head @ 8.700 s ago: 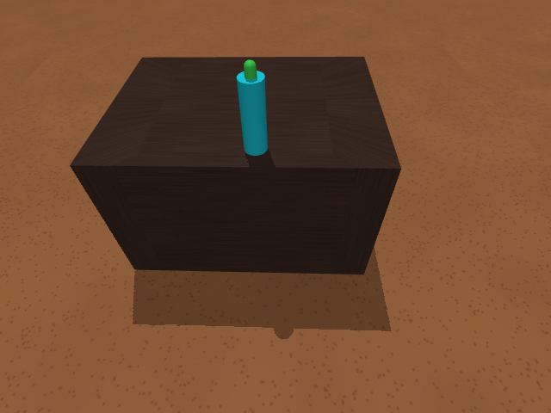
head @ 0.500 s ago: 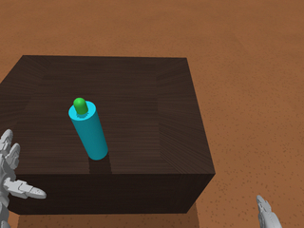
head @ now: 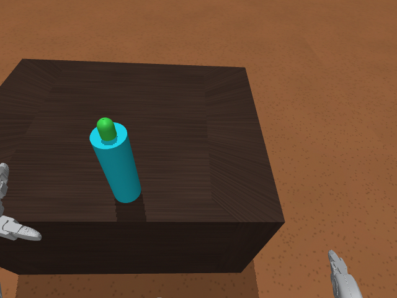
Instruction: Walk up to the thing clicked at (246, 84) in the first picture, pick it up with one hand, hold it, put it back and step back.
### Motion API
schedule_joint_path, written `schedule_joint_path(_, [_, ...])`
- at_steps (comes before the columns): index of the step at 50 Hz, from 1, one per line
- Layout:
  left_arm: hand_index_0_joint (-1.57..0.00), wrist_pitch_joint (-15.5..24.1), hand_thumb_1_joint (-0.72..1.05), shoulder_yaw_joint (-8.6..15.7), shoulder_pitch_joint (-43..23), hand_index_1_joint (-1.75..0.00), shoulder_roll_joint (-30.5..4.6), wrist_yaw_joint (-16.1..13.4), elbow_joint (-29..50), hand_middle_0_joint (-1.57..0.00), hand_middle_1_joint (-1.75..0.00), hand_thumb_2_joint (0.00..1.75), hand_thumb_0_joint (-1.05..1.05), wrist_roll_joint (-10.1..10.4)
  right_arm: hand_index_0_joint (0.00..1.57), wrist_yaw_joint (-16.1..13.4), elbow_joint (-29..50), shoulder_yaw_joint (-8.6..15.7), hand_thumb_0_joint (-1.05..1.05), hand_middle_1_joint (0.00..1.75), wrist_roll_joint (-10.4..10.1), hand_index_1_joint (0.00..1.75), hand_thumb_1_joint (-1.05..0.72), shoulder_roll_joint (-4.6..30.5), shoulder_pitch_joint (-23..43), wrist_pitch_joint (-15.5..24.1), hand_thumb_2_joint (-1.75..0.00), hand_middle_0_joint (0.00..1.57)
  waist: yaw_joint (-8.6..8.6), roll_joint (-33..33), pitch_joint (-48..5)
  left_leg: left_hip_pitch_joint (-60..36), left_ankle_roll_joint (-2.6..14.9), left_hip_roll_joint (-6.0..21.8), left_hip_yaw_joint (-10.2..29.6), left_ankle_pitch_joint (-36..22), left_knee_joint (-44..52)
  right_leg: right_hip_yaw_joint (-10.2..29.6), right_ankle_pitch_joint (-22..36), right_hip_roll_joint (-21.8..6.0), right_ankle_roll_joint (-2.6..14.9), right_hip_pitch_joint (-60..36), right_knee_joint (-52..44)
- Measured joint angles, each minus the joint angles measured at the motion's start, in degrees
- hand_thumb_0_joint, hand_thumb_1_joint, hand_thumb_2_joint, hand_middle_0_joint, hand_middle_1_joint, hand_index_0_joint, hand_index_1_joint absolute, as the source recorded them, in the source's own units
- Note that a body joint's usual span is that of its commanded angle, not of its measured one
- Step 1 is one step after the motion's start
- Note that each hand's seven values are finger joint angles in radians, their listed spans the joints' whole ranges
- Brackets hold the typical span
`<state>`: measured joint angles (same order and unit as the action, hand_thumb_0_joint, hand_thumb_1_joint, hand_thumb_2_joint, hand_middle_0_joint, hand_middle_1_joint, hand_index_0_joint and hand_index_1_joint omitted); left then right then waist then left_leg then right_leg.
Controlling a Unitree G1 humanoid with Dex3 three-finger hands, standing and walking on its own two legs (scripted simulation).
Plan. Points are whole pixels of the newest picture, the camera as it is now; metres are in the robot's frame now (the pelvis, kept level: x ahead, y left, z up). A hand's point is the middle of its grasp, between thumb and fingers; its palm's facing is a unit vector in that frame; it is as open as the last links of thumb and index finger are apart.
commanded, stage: go down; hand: left
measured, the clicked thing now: (117, 162) +0.43 +0.21 -0.01
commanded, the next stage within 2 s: approach in 1.92 s
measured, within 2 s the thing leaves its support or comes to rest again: neither
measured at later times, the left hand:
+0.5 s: hand (7, 184) +0.32 +0.38 +0.06, palm faces +0.25 -0.97 +0.00, open 17.6 cm
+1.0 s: hand (1, 176) +0.34 +0.40 +0.06, palm faces +0.26 -0.97 +0.02, open 17.5 cm
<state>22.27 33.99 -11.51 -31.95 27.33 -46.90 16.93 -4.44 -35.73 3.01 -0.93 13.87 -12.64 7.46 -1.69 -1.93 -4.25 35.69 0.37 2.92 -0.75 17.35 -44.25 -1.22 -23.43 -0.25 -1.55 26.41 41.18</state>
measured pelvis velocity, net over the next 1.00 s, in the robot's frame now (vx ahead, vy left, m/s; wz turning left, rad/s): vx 0.00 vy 0.00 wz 0.00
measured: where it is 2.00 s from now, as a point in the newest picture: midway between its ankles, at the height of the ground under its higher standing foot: outside the picture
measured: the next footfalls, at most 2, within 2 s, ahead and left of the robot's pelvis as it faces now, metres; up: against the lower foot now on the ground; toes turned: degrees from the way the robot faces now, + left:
none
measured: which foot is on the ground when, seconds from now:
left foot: down 0.00-1.00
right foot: down 0.00-1.00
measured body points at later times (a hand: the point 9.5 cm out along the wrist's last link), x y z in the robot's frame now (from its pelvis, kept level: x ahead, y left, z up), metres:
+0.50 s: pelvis +0.01 +0.00 -0.02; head +0.07 +0.04 +0.43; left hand +0.31 +0.43 +0.06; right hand +0.16 -0.27 -0.07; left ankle +0.05 +0.11 -0.71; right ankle -0.03 -0.14 -0.71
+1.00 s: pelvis +0.00 +0.00 -0.03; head +0.08 +0.05 +0.41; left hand +0.32 +0.45 +0.06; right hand +0.15 -0.27 -0.07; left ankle +0.05 +0.11 -0.71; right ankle -0.03 -0.14 -0.71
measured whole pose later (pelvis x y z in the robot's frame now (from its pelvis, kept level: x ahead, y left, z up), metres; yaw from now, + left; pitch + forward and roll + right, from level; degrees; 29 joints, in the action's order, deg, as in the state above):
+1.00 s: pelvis +0.00 +0.00 -0.03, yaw +0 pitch +16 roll -4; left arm 17.0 43.8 -23.0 -45.4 36.3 -57.3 16.2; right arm -6.1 -24.6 0.0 0.0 15.6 -17.3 10.5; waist -5.2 -2.0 -7.7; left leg 50.8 0.1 3.9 1.2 22.3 -56.8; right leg -2.5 -28.7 0.8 -1.3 40.5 53.1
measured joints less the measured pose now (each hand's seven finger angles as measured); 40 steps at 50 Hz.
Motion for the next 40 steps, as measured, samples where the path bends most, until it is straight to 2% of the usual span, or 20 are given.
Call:
schedule_joint_path(11, [-0.05,-0.36,-0.55,3.88,-3.37,-0.04,-3.86,4.89,-4.51,-0.03,-0.04,0.06,-0.02,1.93,0.05,-0.55,2.46,-1.22,-0.01,0.05,0.22,0.05,0.53,0.51,-1.12,1.19,-0.05,0.05,-1.36,0.19,-1.59,4.60,-0.15,0.51,0.40,1.67,-3.78,-0.19,-1.71,0.49,0.14,4.44,3.64])
schedule_joint_path(15, [-0.05,-0.96,-0.56,5.11,-4.23,-0.04,-4.90,5.57,-5.27,-0.03,-0.04,0.06,-0.02,1.46,0.05,-0.89,3.73,-1.52,-0.01,0.05,0.33,0.05,0.53,0.72,-1.72,1.20,-0.05,0.05,-1.62,0.06,-2.04,5.87,-0.21,0.56,0.58,2.21,-4.91,-0.31,-2.32,0.54,0.19,5.64,4.78])
schedule_joint_path(29, [-0.04,-2.83,-0.56,7.02,-6.77,-0.04,-8.52,8.00,-7.57,-0.04,-0.04,0.07,-0.02,0.93,0.05,-1.47,6.02,-2.39,-0.01,0.05,0.62,0.05,0.52,0.85,-2.60,2.29,-0.05,0.05,-2.17,0.05,-3.10,9.70,-0.28,0.65,1.27,3.64,-8.17,-0.85,-3.85,0.69,0.26,9.05,7.76])
schedule_joint_path(40, [-0.04,-4.03,-0.55,8.72,-9.22,-0.04,-10.98,8.61,-8.95,-0.04,-0.03,0.06,-0.02,-0.17,0.06,-1.42,8.54,-2.49,-0.01,0.05,0.86,0.05,0.53,1.45,-3.60,2.57,-0.05,0.05,-2.79,0.01,-3.38,12.78,-0.32,0.82,1.67,4.50,-10.85,-1.10,-4.80,0.88,0.31,11.94,10.36])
